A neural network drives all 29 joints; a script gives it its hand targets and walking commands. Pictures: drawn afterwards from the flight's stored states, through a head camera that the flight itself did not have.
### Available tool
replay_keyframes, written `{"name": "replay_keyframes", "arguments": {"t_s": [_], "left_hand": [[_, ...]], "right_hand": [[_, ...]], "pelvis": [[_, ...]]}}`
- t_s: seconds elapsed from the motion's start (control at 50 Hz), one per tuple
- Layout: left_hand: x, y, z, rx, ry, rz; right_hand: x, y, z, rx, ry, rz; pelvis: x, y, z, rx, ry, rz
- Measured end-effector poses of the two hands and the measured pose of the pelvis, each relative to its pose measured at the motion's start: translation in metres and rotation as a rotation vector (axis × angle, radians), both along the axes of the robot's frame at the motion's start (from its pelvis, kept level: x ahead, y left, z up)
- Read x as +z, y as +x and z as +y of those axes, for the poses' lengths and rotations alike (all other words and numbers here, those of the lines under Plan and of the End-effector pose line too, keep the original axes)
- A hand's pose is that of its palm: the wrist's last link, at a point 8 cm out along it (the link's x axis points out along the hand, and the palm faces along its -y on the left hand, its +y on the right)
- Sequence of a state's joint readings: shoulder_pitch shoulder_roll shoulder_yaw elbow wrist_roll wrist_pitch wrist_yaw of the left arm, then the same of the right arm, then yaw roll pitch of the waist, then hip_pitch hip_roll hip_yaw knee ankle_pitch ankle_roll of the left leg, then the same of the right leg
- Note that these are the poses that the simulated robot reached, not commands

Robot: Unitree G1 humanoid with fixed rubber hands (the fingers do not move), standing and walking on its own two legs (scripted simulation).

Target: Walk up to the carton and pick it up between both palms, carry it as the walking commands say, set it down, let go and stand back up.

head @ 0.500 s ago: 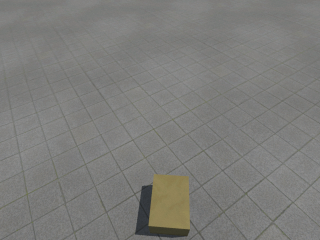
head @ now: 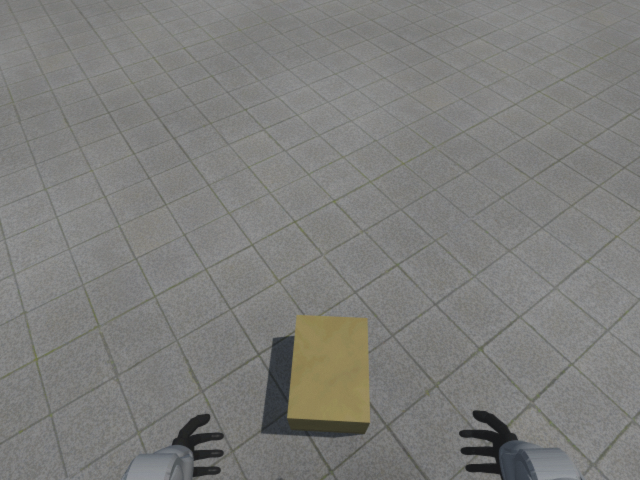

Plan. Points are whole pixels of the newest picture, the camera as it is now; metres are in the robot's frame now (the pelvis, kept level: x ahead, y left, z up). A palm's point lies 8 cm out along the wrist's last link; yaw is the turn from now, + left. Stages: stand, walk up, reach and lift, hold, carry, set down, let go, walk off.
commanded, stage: reach and lift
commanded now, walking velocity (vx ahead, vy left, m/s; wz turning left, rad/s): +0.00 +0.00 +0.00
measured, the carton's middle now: (329, 373) +0.48 -0.01 -0.68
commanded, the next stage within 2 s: none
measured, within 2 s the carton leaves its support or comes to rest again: neither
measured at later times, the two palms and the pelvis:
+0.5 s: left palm out of the picture +0.16 +0.21 -0.15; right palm (490, 475) +0.16 -0.21 -0.15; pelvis -0.07 +0.01 -0.05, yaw -2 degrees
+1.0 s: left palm (213, 364) +0.34 +0.20 -0.18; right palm (449, 374) +0.31 -0.20 -0.19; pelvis -0.10 +0.02 -0.08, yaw -3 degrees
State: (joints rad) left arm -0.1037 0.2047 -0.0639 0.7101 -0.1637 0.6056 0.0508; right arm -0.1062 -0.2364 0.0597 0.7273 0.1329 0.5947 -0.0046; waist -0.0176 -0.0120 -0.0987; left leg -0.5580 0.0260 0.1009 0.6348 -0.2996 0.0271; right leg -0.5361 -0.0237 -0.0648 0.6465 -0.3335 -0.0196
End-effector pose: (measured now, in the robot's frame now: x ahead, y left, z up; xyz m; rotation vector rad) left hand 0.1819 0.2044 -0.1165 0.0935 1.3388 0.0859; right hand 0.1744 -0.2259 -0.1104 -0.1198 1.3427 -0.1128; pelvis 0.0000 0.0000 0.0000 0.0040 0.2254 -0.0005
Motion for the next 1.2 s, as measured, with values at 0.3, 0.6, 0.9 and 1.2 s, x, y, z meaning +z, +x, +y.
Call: {"name": "replay_keyframes", "arguments": {"t_s": [0.3, 0.6, 0.9, 1.2], "left_hand": [[-0.023, -0.02, 0.014, -0.039, 0.053, -0.128], [-0.042, 0.01, -0.001, -0.043, -0.01, -0.256], [-0.049, 0.131, -0.004, -0.064, 0.03, -0.363], [-0.067, 0.222, -0.006, -0.03, 0.021, -0.596]], "right_hand": [[-0.039, -0.025, 0.03, -0.011, 0.04, -0.145], [-0.039, 0.015, 0.012, 0.012, -0.017, -0.269], [-0.063, 0.113, 0.04, -0.054, 0.008, -0.378], [-0.077, 0.204, 0.018, -0.081, 0.02, -0.621]], "pelvis": [[-0.029, -0.027, 0.004, -0.03, -0.001, 0.123], [-0.064, -0.095, 0.006, -0.019, -0.011, -0.005], [-0.08, -0.112, 0.023, -0.03, -0.025, 0.13], [-0.083, -0.069, 0.018, -0.039, -0.013, 0.417]]}}
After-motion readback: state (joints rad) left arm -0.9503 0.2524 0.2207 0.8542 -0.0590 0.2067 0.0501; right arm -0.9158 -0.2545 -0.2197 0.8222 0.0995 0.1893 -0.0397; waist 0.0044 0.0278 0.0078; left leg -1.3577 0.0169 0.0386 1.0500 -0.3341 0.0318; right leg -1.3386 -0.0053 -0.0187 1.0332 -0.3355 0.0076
